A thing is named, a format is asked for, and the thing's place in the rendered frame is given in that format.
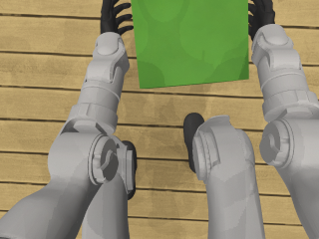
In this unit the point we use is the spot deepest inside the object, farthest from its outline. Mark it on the robot right forearm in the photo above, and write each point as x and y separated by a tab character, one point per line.
281	76

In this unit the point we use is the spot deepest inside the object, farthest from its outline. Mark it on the robot left upper arm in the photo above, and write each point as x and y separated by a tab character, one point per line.
79	163

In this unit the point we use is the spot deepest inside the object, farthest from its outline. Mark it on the left robot hand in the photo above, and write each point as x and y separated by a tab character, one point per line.
109	22

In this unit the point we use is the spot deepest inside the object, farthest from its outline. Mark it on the robot right upper arm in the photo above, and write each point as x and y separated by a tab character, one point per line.
292	147

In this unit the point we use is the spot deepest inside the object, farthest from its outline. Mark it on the right robot hand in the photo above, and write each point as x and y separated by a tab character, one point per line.
263	14

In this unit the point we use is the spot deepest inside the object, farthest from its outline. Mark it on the left robot thigh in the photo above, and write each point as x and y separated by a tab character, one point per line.
107	214

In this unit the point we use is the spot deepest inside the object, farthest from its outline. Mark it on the carton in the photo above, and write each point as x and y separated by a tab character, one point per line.
190	42

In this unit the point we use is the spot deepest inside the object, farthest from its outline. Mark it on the right robot shin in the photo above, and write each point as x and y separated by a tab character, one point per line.
225	120

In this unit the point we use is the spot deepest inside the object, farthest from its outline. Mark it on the robot left forearm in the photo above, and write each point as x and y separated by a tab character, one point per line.
96	109

